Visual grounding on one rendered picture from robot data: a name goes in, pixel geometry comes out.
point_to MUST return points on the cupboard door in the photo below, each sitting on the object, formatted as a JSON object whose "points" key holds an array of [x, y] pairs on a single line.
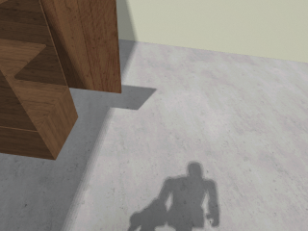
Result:
{"points": [[85, 35]]}

